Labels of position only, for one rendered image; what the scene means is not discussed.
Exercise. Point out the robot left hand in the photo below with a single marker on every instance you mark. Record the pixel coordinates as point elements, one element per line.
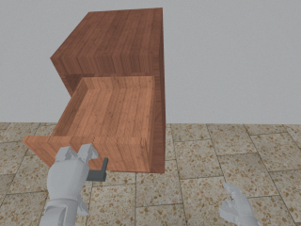
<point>67,176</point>

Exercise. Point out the drawer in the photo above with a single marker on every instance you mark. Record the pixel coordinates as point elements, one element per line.
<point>115,113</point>

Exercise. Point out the cabinet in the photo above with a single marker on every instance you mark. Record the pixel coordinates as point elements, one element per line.
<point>120,43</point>

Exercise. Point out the handle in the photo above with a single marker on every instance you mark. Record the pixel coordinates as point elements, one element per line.
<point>96,175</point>

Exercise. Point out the robot right forearm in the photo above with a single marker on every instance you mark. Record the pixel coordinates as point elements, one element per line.
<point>247,220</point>

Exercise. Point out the robot left forearm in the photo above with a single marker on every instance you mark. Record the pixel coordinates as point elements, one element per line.
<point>60,212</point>

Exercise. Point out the robot right hand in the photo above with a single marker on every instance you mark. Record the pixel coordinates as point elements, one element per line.
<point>240,206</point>

